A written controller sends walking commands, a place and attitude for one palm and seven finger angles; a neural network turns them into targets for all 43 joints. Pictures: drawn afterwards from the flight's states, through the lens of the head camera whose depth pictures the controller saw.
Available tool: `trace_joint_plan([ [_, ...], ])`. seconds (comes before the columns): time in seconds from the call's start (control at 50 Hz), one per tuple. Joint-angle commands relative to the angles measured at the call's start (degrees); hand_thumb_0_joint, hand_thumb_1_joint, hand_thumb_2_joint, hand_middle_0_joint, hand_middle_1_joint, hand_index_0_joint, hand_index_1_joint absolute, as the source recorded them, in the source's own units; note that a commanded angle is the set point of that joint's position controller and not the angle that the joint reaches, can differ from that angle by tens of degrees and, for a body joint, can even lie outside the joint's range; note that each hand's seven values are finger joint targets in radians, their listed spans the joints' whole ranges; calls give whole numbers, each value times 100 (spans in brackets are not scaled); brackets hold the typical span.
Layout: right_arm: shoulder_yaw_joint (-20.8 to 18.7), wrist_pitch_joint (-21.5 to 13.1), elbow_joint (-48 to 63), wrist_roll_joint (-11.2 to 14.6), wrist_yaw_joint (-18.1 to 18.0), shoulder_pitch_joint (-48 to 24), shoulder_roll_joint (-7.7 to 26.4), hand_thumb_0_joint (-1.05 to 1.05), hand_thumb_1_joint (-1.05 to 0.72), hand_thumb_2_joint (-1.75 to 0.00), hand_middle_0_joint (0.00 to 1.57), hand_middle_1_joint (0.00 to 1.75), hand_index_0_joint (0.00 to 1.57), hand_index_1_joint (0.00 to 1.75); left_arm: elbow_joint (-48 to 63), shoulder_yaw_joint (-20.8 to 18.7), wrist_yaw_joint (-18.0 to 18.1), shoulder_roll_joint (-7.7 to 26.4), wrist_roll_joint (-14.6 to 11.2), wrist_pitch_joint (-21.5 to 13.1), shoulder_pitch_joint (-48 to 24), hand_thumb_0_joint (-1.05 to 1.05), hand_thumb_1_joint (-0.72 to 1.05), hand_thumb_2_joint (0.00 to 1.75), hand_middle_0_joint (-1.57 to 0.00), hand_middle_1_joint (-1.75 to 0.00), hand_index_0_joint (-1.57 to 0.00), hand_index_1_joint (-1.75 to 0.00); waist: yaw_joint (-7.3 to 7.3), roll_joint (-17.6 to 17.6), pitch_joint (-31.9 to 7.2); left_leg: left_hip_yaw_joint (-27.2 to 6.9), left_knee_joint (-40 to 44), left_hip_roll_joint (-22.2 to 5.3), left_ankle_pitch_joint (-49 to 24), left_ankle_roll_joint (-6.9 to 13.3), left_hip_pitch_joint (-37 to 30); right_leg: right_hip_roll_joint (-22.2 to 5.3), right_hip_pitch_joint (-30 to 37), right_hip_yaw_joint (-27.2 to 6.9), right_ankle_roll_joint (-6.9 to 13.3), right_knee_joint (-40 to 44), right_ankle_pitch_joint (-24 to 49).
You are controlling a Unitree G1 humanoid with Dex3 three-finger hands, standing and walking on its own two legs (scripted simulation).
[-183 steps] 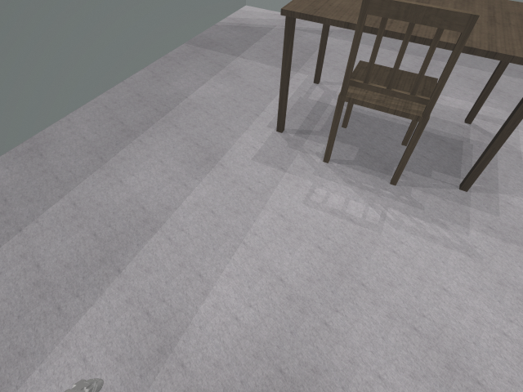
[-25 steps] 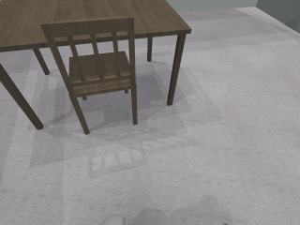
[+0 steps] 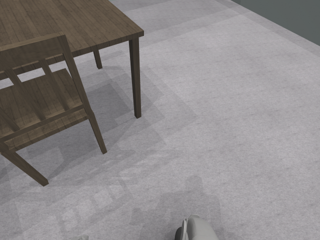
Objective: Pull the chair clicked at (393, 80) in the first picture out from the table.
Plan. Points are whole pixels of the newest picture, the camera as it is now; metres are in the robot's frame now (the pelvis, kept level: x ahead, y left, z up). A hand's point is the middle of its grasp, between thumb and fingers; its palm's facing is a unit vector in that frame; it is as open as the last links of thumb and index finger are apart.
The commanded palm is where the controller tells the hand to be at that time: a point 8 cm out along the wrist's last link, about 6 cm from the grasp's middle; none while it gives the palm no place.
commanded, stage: walk to a spot facing it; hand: left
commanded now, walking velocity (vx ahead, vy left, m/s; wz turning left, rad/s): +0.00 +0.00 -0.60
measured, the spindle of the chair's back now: (27, 97) +0.60 +0.53 -0.11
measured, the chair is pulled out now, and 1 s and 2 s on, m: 0.00 0.00 0.00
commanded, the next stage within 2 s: turn to face it in 0.02 s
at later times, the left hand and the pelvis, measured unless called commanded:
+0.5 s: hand (112, 206) +0.23 +0.15 -0.18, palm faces +0.06 -0.99 -0.11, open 7.4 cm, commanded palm none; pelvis +0.12 -0.01 -0.02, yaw +3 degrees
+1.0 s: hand (98, 225) +0.17 +0.17 -0.15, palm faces +0.32 -0.89 -0.31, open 7.4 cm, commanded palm none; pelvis +0.13 -0.06 -0.01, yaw +19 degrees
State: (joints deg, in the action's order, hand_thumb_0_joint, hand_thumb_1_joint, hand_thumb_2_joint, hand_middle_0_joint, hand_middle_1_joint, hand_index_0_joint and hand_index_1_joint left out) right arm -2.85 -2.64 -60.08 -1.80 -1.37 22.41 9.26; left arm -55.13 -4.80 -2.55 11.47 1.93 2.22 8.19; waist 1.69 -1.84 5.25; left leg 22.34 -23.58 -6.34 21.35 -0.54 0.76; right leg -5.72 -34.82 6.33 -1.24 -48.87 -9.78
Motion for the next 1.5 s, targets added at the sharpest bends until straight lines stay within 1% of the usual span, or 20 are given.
trace_joint_plan([
  [0.0, -224, -41, 311, 19, -18, 174, 985, 0, -90, -90, 20, 30, 20, 30, 555, 19, 20, 116, -37, -200, -326, 0, 90, 90, -20, -30, -20, -30, -44, 1120, -170, -379, -257, -1539, -5163, 546, -369, 392, 443, 335, 288, 823, -340],
  [0.06, -251, 18, 539, 123, 67, -8, 1106, 0, -90, -90, 20, 30, 20, 30, 199, -151, 95, 793, -6, -385, 1156, 0, 90, 90, -20, -30, -20, -30, -830, 492, -1262, -294, -3010, -1273, -4520, 46, 934, 392, 3431, 158, 558, 1840, 831],
  [0.08, -162, 32, 715, 213, 91, 246, 679, 0, -90, -90, 20, 30, 20, 30, 151, -269, 167, 1474, -46, -456, 1578, 0, 90, 90, -20, -30, -20, -30, -853, -962, -2098, -490, -4862, -293, 859, -333, 2875, -1451, 5146, -2446, 1299, 1805, 3536],
  [0.1, -132, 59, 829, 190, -5, -118, 623, 0, -90, -90, 20, 30, 20, 30, 82, -279, 254, 1688, -215, -399, 1737, 0, 90, 90, -20, -30, -20, -30, -875, -793, -2267, -1412, -5807, -22, 1825, -345, 3365, -2015, 5013, -2817, 1733, 2005, 5559],
  [0.22, 63, 388, 198, 58, -7, 537, 282, 0, -90, -90, 20, 30, 20, 30, 382, 121, 475, 623, -68, -424, -216, 0, 90, 90, -20, -30, -20, -30, 294, -14, -1085, -2156, -4369, -277, 172, -267, 2164, -1037, 1776, -720, 1078, 2836, 2625],
  [0.36, 71, 394, 453, 95, 102, -352, 242, 0, -90, -90, 20, 30, 20, 30, 199, 87, 445, 699, -76, -270, 86, 0, 90, 90, -20, -30, -20, -30, -133, -628, -491, -1697, -2360, 52, 159, -229, 2055, -1160, 1953, -431, 970, 3027, 923],
  [0.44, -16, 381, 548, 59, 155, -308, 444, 0, -90, -90, 20, 30, 20, 30, 246, -10, 455, 693, -122, -173, 187, 0, 90, 90, -20, -30, -20, -30, -37, 75, -419, -1705, -777, -8, -880, -131, 1231, -1100, 1621, -8, 478, 2131, 146],
  [0.48, -190, 349, 745, -28, 131, -128, 1252, 0, -90, -90, 20, 30, 20, 30, 552, 25, 409, 244, -171, -104, 238, 0, 90, 90, -20, -30, -20, -30, 42, 2167, -289, -4209, 602, -1690, -2612, 892, 1269, 33, 665, 432, -209, 263, -2165],
  [0.5, -221, 331, 720, -46, 64, -89, 1299, 0, -90, -90, 20, 30, 20, 30, 668, 27, 417, 311, -110, -101, -84, 0, 90, 90, -20, -30, -20, -30, 205, 1891, -411, -4654, 859, -1743, -2411, 1253, 1304, 166, 487, -74, -164, -875, -2591],
  [0.6, -205, 228, 922, 29, -3, -596, 1139, 0, -90, -90, 20, 30, 20, 30, 551, -40, 364, 406, -117, -142, 79, 0, 90, 90, -20, -30, -20, -30, -37, 900, -1057, -3323, 238, -923, -3795, 1006, 327, 67, 95, -579, -309, -1531, -1467],
  [0.76, -346, 358, 995, 22, 70, -639, 1448, 0, -90, -90, 20, 30, 20, 30, 707, -19, 374, 508, -158, -62, -156, 0, 90, 90, -20, -30, -20, -30, 116, 1001, -980, -3751, 226, -776, -3315, 1118, 395, 256, 573, -565, -402, -323, -1642],
  [0.88, -409, 467, 1248, 59, 140, -1269, 1555, 0, -90, -90, 20, 30, 20, 30, 672, -13, 409, 713, -197, -137, 562, 0, 90, 90, -20, -30, -20, -30, -261, 1093, -955, -3989, -233, -357, -2578, 775, 1584, 503, 2323, -446, -273, 1826, -685],
  [0.9, -399, 473, 1301, 100, 166, -1292, 1409, 0, -90, -90, 20, 30, 20, 30, 661, -57, 433, 902, -168, -190, 791, 0, 90, 90, -20, -30, -20, -30, -374, 635, -1003, -3816, -662, -61, -1839, 483, 2153, 183, 3044, -673, -200, 2750, -315],
  [0.94, -335, 470, 1530, 81, 204, -1300, 1009, 0, -90, -90, 20, 30, 20, 30, 847, -129, 463, 1764, -69, -222, 710, 0, 90, 90, -20, -30, -20, -30, -388, -1458, -829, -2543, -3257, 912, 1287, -154, 3391, -2309, 2871, -2714, 844, 3481, 219],
  [0.96, -379, 554, 1436, 31, 209, -1386, 1179, 0, -90, -90, 20, 30, 20, 30, 893, -129, 488, 1483, -101, -244, 498, 0, 90, 90, -20, -30, -20, -30, -344, -1522, -614, -2821, -4003, 684, 1074, -90, 3259, -2052, 2249, -2498, 887, 3523, 27],
  [1.04, -323, 623, 1116, 33, 315, -1095, 1008, 0, -90, -90, 20, 30, 20, 30, 1031, 34, 468, 960, -74, -287, -58, 0, 90, 90, -20, -30, -20, -30, 39, -716, -256, -2404, -4760, 482, -23, -291, 3193, -1183, 2157, -879, 697, 3128, 782],
  [1.3, -82, 514, 1206, 132, 236, -1686, 805, 0, -90, -90, 20, 30, 20, 30, 452, -64, 441, 1330, -10, -218, 937, 0, 90, 90, -20, -30, -20, -30, -435, -990, -902, -1764, -1719, 584, 519, -167, 1943, -1532, 3133, -466, 935, 2576, 2336],
  [1.36, -118, 417, 1017, 106, 203, -1055, 1046, 0, -90, -90, 20, 30, 20, 30, 388, -54, 414, 1194, -106, -148, 742, 0, 90, 90, -20, -30, -20, -30, -27, -490, -1063, -1887, 182, 346, -1005, 22, 450, -1198, 2292, 54, 340, 1668, 1362],
  [1.4, -288, 420, 1047, 49, 154, -859, 1970, 0, -90, -90, 20, 30, 20, 30, 704, 124, 362, 669, -111, -79, 574, 0, 90, 90, -20, -30, -20, -30, 116, 1746, -879, -4178, 569, -1784, -3703, 1199, -43, -173, 281, 127, -232, -276, -2602],
  [1.48, -115, 380, 1007, 60, 19, -1479, 1373, 0, -90, -90, 20, 30, 20, 30, 342, 79, 346, 768, -102, -11, 494, 0, 90, 90, -20, -30, -20, -30, -155, 1144, -448, -3138, 557, -895, -3293, 1066, 712, -86, 391, -564, -219, -1326, -1551],
])
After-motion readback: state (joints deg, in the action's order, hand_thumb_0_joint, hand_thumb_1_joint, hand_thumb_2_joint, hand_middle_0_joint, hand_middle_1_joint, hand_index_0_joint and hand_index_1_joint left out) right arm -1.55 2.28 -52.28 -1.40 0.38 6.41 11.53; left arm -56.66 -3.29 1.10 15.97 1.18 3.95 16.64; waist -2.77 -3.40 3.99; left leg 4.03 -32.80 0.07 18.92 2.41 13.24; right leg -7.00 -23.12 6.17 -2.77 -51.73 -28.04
